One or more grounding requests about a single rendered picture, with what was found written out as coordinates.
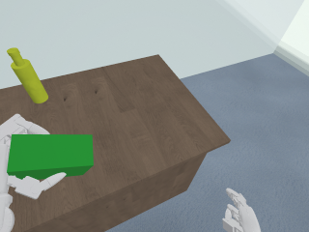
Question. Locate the robot left hand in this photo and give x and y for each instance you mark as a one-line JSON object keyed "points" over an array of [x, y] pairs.
{"points": [[28, 186]]}

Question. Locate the robot right hand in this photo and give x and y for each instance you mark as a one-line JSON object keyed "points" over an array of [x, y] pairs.
{"points": [[244, 220]]}

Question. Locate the table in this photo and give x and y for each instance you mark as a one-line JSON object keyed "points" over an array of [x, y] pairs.
{"points": [[150, 136]]}

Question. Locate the sponge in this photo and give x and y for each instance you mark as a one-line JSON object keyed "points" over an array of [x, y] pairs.
{"points": [[40, 156]]}

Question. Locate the robot left forearm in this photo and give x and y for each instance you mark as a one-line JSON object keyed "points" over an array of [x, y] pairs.
{"points": [[6, 214]]}

